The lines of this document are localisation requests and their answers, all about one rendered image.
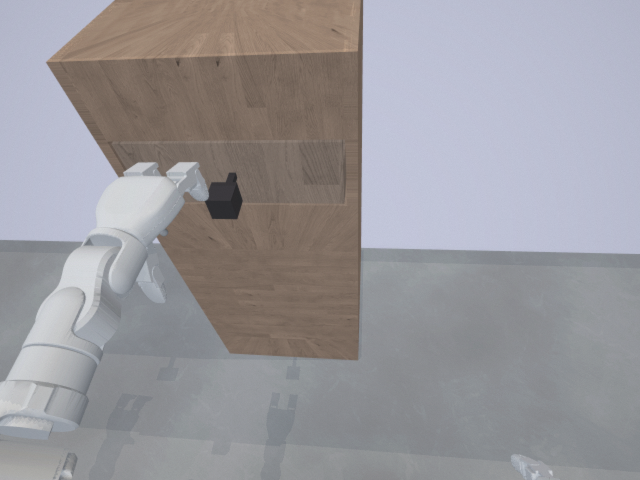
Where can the right robot hand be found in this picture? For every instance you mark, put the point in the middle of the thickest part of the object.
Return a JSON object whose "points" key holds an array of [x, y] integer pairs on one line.
{"points": [[531, 469]]}

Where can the robot left upper arm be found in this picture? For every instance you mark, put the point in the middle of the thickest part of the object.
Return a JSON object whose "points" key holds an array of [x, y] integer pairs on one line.
{"points": [[31, 461]]}

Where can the drawer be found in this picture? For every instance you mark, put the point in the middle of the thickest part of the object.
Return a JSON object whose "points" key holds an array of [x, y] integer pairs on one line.
{"points": [[268, 171]]}

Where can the handle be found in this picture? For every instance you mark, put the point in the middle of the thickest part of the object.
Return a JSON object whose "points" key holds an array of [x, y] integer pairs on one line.
{"points": [[224, 200]]}

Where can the robot left forearm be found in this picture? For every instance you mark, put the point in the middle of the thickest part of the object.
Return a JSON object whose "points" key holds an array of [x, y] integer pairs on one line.
{"points": [[46, 388]]}

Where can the cabinet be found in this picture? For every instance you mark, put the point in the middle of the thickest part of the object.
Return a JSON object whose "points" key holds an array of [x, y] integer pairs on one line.
{"points": [[283, 279]]}

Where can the left robot hand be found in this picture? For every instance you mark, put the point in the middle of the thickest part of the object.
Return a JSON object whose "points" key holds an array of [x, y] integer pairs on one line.
{"points": [[143, 204]]}

